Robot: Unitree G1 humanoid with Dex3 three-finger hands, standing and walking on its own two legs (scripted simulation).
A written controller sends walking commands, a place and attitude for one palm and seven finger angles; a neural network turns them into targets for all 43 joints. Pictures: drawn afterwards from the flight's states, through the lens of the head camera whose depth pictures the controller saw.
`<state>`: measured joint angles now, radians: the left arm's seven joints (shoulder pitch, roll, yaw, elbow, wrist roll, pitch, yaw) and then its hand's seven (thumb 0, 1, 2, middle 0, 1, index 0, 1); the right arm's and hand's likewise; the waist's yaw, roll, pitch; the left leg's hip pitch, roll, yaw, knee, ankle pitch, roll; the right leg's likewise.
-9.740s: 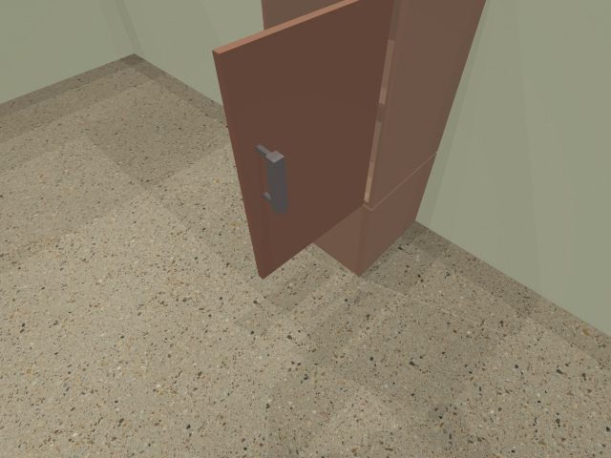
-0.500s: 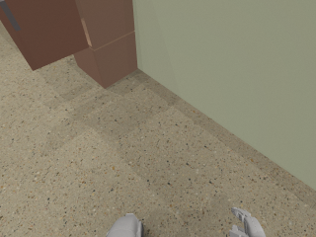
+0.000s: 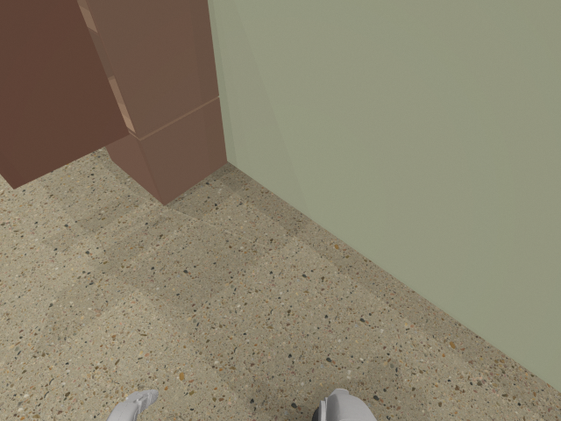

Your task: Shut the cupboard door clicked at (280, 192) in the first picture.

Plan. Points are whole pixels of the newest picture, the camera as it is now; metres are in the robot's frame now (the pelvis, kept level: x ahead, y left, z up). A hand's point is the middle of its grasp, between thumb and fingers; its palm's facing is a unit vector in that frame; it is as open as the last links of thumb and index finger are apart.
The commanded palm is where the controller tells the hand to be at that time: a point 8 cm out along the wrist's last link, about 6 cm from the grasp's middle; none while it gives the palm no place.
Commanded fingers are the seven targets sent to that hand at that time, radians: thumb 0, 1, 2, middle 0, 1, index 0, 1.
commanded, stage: walk to a spot facing it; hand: left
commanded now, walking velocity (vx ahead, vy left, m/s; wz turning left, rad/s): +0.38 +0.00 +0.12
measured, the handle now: out of the picture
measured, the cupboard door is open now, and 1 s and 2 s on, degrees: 86 86 86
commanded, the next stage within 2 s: turn to face it in 0.60 s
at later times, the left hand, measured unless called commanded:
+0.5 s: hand (186, 405) +0.18 +0.16 -0.18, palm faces +0.21 -0.96 -0.19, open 7.2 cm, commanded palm none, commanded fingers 0.00 0.90 0.90 -0.20 -0.30 -0.20 -0.30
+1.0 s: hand (175, 251) +0.46 +0.23 -0.16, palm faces +0.30 -0.94 -0.19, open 7.3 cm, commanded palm none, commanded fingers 0.00 0.90 0.90 -0.20 -0.30 -0.20 -0.30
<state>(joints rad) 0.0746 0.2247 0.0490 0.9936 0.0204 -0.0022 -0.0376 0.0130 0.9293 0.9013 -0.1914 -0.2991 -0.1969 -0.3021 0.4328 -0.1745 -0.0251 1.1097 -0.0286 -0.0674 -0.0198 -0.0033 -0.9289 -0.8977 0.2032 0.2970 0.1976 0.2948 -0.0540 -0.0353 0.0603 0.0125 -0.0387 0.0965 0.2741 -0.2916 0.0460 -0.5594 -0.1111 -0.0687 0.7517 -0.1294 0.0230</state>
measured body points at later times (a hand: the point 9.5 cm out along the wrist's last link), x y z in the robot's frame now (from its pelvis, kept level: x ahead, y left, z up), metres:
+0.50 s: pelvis +0.23 -0.02 +0.00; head +0.24 -0.01 +0.45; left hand +0.17 +0.21 -0.16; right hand +0.38 -0.25 -0.14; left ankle +0.33 +0.11 -0.71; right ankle +0.14 -0.13 -0.74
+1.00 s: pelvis +0.40 +0.02 +0.00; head +0.44 +0.03 +0.44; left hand +0.45 +0.27 -0.15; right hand +0.46 -0.21 -0.16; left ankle +0.36 +0.10 -0.74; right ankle +0.50 -0.09 -0.72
